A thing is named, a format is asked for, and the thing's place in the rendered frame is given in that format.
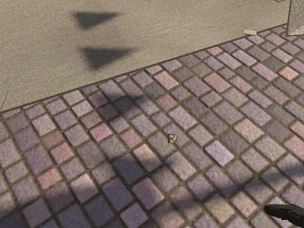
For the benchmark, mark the right robot hand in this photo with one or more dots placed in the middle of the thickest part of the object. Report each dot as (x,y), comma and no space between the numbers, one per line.
(293,213)

